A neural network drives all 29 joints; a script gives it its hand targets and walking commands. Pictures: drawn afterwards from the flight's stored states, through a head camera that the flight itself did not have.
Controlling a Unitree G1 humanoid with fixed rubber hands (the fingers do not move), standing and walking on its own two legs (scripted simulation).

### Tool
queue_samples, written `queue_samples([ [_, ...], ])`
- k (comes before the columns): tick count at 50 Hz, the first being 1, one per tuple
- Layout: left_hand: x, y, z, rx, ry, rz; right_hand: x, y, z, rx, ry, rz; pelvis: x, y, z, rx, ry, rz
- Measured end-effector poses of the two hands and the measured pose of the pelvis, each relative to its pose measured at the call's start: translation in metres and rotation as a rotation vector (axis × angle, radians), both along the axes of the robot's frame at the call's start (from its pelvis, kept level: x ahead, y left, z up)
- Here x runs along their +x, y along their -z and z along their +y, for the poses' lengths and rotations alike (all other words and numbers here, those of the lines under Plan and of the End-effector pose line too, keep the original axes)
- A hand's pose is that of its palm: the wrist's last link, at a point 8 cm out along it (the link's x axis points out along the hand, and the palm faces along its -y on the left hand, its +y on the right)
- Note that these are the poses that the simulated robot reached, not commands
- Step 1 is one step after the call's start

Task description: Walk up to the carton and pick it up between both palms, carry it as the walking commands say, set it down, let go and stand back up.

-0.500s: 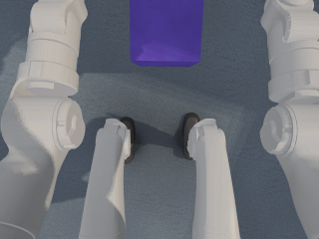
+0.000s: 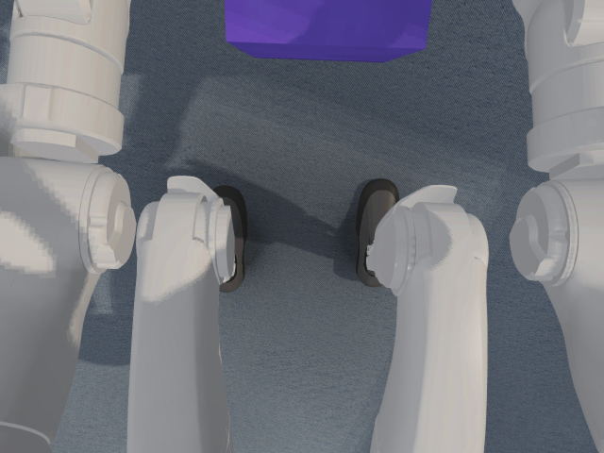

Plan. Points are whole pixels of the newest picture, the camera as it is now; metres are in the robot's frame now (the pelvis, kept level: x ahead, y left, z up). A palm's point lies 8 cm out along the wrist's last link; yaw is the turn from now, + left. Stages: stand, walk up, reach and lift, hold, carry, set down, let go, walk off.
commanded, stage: reach and lift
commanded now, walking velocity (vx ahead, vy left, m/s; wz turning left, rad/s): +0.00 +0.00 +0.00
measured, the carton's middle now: out of the picture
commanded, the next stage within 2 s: none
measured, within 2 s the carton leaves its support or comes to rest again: neither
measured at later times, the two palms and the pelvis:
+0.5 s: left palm out of the picture +0.57 +0.17 -0.28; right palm out of the picture +0.57 -0.18 -0.29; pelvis +0.02 +0.00 -0.07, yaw +1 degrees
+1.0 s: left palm out of the picture +0.57 +0.14 -0.27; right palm out of the picture +0.56 -0.18 -0.28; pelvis +0.01 +0.00 -0.07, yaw +1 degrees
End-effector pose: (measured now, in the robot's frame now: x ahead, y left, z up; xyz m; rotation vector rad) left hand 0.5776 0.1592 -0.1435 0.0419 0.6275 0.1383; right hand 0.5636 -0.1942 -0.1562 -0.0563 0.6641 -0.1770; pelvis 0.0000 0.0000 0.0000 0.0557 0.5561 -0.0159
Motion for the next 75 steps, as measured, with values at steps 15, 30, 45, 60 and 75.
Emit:
queue_samples([
  [15,-0.006,0.1,-0.013,-0.019,0.041,0.108,-0.014,0.107,-0.009,0.022,-0.032,0.092,0.004,0.046,0.001,0.0,-0.002,0.064],
  [30,-0.001,0.128,0.01,0.03,0.056,0.097,0.004,0.122,0.009,0.016,-0.025,0.065,0.015,0.072,0.005,-0.015,-0.019,0.062],
  [45,-0.005,0.131,-0.02,-0.015,0.087,0.107,0.0,0.125,0.0,0.012,-0.008,0.083,0.014,0.074,0.004,-0.014,-0.02,0.055],
  [60,-0.005,0.131,-0.027,-0.027,0.094,0.106,0.0,0.127,0.022,0.041,-0.065,0.091,0.014,0.074,0.004,-0.014,-0.02,0.055],
  [75,-0.005,0.133,-0.026,-0.089,0.08,0.126,0.002,0.128,0.021,0.064,-0.072,0.108,0.015,0.078,0.004,-0.014,-0.021,0.048],
])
